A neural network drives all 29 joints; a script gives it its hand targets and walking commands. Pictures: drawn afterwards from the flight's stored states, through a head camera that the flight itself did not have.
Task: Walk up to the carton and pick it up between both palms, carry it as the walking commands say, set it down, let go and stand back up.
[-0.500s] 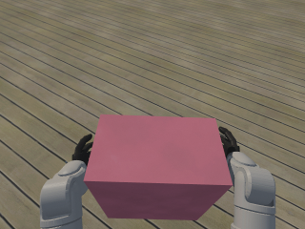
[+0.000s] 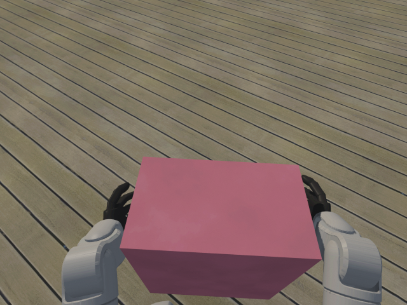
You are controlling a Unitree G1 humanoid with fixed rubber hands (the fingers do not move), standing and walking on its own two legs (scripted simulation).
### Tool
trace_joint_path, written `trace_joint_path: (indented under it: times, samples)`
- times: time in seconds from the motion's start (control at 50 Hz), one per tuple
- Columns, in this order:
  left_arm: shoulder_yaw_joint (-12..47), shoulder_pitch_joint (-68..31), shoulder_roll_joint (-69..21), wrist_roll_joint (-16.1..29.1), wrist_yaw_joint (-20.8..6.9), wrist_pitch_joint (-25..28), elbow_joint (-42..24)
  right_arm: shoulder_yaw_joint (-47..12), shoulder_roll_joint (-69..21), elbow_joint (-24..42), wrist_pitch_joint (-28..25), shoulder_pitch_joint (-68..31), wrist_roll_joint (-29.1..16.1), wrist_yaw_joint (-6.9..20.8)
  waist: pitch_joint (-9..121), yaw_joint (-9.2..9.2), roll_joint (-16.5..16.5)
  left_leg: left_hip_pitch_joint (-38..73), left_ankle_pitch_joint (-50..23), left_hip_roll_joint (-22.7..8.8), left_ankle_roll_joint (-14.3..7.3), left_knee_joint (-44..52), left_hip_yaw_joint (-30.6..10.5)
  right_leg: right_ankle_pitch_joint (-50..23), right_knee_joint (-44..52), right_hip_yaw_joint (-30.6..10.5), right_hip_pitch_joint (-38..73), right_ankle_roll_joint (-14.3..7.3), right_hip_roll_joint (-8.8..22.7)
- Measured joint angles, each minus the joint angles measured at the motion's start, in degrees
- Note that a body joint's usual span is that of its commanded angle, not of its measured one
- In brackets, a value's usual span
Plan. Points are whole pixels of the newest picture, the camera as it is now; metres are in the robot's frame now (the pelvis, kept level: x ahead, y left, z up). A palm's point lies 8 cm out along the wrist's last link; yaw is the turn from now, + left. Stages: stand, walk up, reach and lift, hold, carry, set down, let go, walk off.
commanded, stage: carry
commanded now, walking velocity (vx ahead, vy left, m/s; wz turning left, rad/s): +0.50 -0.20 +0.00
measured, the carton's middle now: (214, 237) +0.24 +0.00 +0.01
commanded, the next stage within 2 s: none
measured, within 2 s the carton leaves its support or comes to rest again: neither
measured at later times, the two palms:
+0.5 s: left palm (211, 112) +0.53 +0.01 +0.06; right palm (360, 118) +0.50 -0.33 +0.07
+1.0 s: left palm (241, 58) +0.78 -0.08 +0.06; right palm (361, 61) +0.74 -0.43 +0.07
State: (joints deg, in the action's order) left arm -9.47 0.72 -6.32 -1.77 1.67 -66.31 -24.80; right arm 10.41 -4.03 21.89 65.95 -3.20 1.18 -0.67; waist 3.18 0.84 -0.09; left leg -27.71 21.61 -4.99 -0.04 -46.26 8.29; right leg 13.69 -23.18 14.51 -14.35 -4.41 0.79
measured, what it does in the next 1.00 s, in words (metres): walks ahead: left foot, then right foot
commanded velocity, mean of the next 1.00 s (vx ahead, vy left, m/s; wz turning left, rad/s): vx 0.44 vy -0.18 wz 0.00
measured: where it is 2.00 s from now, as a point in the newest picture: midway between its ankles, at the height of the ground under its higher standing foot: (264, 215)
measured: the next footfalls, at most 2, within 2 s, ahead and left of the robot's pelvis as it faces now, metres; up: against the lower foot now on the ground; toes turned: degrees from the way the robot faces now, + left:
left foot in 0.12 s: +0.18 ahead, +0.07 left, +0.00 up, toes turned +12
right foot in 0.44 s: +0.36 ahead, -0.25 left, +0.00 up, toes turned -15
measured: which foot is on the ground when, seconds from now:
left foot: up 0.00-0.10, down 0.12-0.44, up 0.46-0.76, down 0.78-1.00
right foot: down 0.00-0.16, up 0.18-0.42, down 0.44-0.78, up 0.80-1.00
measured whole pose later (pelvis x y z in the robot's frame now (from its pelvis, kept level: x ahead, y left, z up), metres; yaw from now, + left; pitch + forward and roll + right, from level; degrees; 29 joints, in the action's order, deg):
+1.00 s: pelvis +0.52 -0.23 +0.00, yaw -3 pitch +4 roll -1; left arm -8.2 -1.5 -3.3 -0.9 0.7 -67.5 -21.4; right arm 10.3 -5.6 23.2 66.2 -0.4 3.3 -1.7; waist 4.3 -2.2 1.0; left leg -9.4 15.9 -8.0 2.7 -23.0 14.3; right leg 15.1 -38.4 5.8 -26.5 1.7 5.4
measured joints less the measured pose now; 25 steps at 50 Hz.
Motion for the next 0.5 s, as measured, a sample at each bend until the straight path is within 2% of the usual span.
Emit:
trace_joint_path:
  times: [0.1, 0.14, 0.16, 0.2, 0.24, 0.32, 0.42, 0.44, 0.46, 0.48, 0.5]
  samples:
    - [-0.12, 0.78, 1.13, 1.14, -0.23, -0.58, -2.14, -0.96, -0.92, 2.38, 0.15, 1.14, 0.81, -0.01, 1.03, 1.20, 1.07, 4.08, -7.12, 1.88, -0.74, 15.93, 5.82, 6.17, -1.65, -0.09, 5.96, -0.05, -1.44]
    - [-0.28, 0.54, 2.35, 1.21, -0.49, -1.12, -1.73, -1.43, -1.53, 1.21, 0.20, 0.54, 1.56, -0.03, 2.31, 1.13, 2.04, 5.63, -10.87, 1.44, -3.05, 15.40, 6.87, 9.81, -9.98, -1.48, 4.50, 0.55, -1.04]
    - [-0.43, 0.10, 3.14, 1.42, -0.60, -1.42, -0.53, -1.63, -1.95, -0.01, 0.26, 0.12, 2.33, -0.07, 2.90, 0.90, 2.48, 5.88, -9.52, 1.01, -3.50, 13.46, 7.36, 9.53, -17.26, -3.79, 1.77, 1.42, -0.92]
    - [-0.38, -1.20, 4.06, 1.71, -0.74, -2.03, 2.90, -1.62, -2.23, -1.95, 0.99, -0.10, 3.67, -0.29, 3.98, 0.33, 2.36, 7.52, -4.82, 0.41, -3.21, 12.56, 7.17, 9.03, -31.19, -7.82, -4.65, 2.83, -0.66]
    - [0.26, -2.48, 4.22, 1.52, -0.81, -2.39, 6.31, -1.22, -1.96, -3.01, 1.42, 0.84, 4.14, -0.57, 4.71, -0.65, 2.15, 10.03, -5.80, -0.19, -1.74, 14.41, 7.08, 6.34, -35.49, -9.79, -9.08, 4.08, 1.20]
    - [1.41, -3.08, 3.58, 0.66, -0.85, -2.42, 7.19, -0.78, -0.81, -2.20, 1.53, 2.16, 2.90, -1.06, 3.96, -2.83, 0.95, 16.07, -5.19, -2.12, 1.50, 20.23, 6.23, 4.29, -22.12, -10.04, -11.95, 5.84, 4.59]
    - [1.41, -3.36, 2.76, 0.39, -0.88, -2.24, 1.97, -0.61, 0.00, 2.13, 1.41, 1.21, 1.20, -1.15, 1.40, -4.21, -0.26, 21.40, -2.70, -6.30, 6.11, 22.25, 5.19, -2.57, -3.73, -3.71, -9.93, 4.69, 4.12]
    - [1.37, -3.70, 2.43, 0.35, -0.89, -2.24, 1.11, -0.36, 0.14, 3.21, 1.46, 1.08, 0.91, -1.14, 1.20, -4.39, 0.00, 21.34, -0.97, -7.01, 6.83, 19.90, 4.52, -4.54, -1.72, -2.58, -8.54, 4.04, 3.94]
    - [1.45, -4.06, 1.67, 0.09, -0.88, -1.74, 1.05, 0.04, 0.74, 3.81, 1.39, 0.89, 0.48, -1.08, 1.08, -4.28, -0.26, 20.00, 0.82, -8.17, 6.67, 15.46, 3.32, -9.24, -2.44, -1.72, -8.22, 3.33, 3.67]
    - [1.59, -4.28, 0.62, -0.56, -0.86, -0.96, 1.75, 0.47, 1.73, 3.54, 1.38, 0.51, -0.02, -0.91, 0.97, -3.76, -0.78, 17.36, 2.49, -8.34, 5.81, 8.81, 0.52, -8.42, -4.97, -1.02, -8.58, 2.72, 3.31]
    - [1.73, -4.26, -0.20, -1.32, -0.79, -0.57, 2.46, 0.78, 2.53, 2.70, 1.46, 0.20, -0.44, -0.67, 1.06, -3.46, -0.73, 13.85, 4.62, -7.26, 4.62, 1.05, -2.05, -5.37, -6.36, -0.73, -8.40, 2.23, 3.21]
